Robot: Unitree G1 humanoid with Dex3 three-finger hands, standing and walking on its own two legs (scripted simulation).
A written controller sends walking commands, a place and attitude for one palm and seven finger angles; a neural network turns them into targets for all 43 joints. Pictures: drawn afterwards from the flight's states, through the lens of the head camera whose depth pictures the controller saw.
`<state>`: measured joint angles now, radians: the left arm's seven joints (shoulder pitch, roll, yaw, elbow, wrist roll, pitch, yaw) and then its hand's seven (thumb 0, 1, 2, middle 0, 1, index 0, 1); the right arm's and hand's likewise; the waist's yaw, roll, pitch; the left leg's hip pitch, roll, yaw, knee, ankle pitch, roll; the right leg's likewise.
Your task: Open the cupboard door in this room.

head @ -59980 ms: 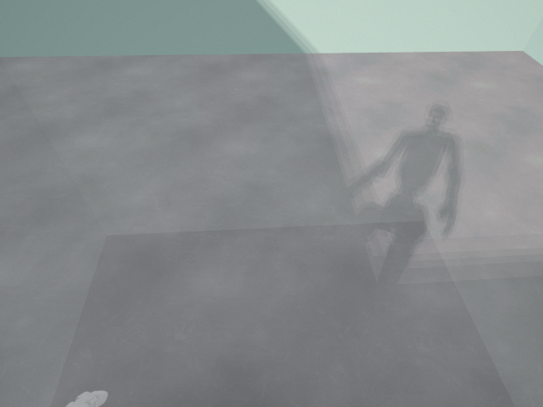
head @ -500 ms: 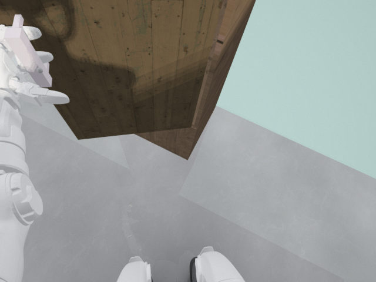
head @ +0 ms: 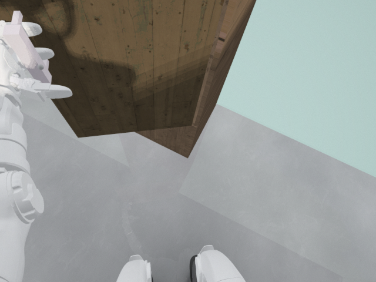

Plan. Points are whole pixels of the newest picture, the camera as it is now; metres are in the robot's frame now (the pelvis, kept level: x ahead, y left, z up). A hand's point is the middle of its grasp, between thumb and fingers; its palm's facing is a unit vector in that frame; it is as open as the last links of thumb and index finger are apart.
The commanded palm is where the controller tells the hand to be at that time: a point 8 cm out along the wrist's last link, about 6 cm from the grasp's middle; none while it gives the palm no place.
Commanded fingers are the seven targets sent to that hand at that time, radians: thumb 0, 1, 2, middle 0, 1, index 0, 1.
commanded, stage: close the thumb around the handle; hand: left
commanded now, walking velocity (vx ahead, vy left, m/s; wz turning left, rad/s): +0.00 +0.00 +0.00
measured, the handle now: (31, 50) +0.57 +0.26 +0.09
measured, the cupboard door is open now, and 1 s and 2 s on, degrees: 36 40 77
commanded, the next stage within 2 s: pull the door open along its arc in 0.56 s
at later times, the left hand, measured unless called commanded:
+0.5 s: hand (40, 68) +0.52 +0.24 +0.09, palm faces +0.05 -1.00 -0.01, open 5.8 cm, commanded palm +0.50 +0.28 +0.09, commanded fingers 0.00 0.90 0.90 -0.40 -1.35 -0.40 -1.35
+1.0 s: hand (41, 79) +0.49 +0.23 +0.09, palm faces +0.06 -1.00 +0.00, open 6.0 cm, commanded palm +0.43 +0.28 +0.09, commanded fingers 0.00 0.90 0.90 -0.40 -1.35 -0.40 -1.35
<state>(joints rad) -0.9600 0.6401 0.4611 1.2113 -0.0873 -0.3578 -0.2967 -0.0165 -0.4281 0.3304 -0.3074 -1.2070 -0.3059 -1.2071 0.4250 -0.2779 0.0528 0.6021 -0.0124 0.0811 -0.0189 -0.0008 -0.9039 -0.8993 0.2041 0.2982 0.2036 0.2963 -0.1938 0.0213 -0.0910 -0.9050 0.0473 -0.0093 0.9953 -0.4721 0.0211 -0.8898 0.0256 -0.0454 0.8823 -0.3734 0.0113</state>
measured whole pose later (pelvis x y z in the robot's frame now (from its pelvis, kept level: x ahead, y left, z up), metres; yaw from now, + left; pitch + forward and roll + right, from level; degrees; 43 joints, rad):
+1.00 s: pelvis +0.01 +0.01 +0.01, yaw -2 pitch +21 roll -3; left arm -0.70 0.54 0.46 0.96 -0.17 -0.32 -0.30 0.00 0.69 0.75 -0.35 -1.35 -0.35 -1.35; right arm 0.44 -0.27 0.03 0.56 0.01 0.10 0.00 0.00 -0.90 -0.90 0.20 0.30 0.20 0.30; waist -0.16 0.03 -0.12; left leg -0.82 0.05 0.03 0.94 -0.48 0.03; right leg -0.83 0.03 -0.01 0.84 -0.37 0.02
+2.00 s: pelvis +0.01 -0.05 +0.02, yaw +4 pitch +8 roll +1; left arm 0.06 -0.05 -0.07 0.14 0.04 -0.23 0.52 0.00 0.59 0.76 -0.35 -1.32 -0.34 -1.32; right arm 0.21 -0.21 -0.01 0.60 -0.07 0.02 -0.03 0.01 -0.91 -0.90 0.20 0.30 0.20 0.30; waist -0.01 0.03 -0.11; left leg -0.54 0.02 -0.04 0.83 -0.43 -0.04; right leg -0.57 0.00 -0.07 0.85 -0.42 -0.05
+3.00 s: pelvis -0.02 -0.02 +0.02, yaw +4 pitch +6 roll -1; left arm 0.02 0.12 -0.11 0.16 -0.13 -0.27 0.00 -0.02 -0.50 0.30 -0.20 -0.37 -0.13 -0.37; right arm 0.24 -0.23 0.03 0.55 0.01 -0.05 -0.05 0.01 -0.90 -0.90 0.20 0.30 0.20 0.30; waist 0.01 0.05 -0.07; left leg -0.58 -0.01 -0.02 0.89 -0.42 0.00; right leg -0.58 -0.03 -0.06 0.86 -0.39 -0.01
